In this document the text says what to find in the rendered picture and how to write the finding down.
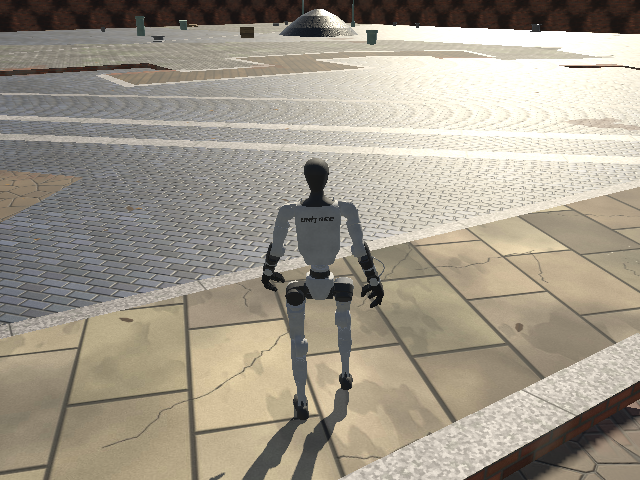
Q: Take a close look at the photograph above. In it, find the robot right upper arm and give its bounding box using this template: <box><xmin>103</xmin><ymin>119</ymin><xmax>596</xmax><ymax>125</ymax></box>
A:
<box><xmin>338</xmin><ymin>201</ymin><xmax>367</xmax><ymax>258</ymax></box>

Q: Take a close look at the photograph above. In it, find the right robot thigh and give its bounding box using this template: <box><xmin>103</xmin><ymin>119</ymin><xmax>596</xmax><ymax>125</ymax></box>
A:
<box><xmin>333</xmin><ymin>277</ymin><xmax>354</xmax><ymax>328</ymax></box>

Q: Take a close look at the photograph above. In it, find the robot left upper arm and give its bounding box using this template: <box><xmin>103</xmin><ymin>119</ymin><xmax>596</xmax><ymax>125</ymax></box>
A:
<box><xmin>270</xmin><ymin>202</ymin><xmax>297</xmax><ymax>257</ymax></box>

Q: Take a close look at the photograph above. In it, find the robot left hand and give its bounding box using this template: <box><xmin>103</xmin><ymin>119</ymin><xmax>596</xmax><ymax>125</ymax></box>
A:
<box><xmin>261</xmin><ymin>272</ymin><xmax>285</xmax><ymax>292</ymax></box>

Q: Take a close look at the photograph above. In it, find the right robot forearm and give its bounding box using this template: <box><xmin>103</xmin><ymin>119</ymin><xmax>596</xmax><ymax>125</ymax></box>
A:
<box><xmin>358</xmin><ymin>241</ymin><xmax>381</xmax><ymax>286</ymax></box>

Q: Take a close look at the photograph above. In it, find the robot right hand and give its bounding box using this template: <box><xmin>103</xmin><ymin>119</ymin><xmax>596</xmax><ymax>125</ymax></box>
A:
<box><xmin>361</xmin><ymin>281</ymin><xmax>384</xmax><ymax>308</ymax></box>

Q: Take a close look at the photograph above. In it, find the robot right shin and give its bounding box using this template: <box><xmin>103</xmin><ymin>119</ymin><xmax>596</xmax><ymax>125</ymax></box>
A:
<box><xmin>338</xmin><ymin>310</ymin><xmax>352</xmax><ymax>378</ymax></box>

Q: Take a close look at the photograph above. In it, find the left robot forearm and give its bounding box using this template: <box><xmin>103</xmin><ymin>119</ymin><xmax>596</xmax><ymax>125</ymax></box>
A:
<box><xmin>263</xmin><ymin>242</ymin><xmax>280</xmax><ymax>276</ymax></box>

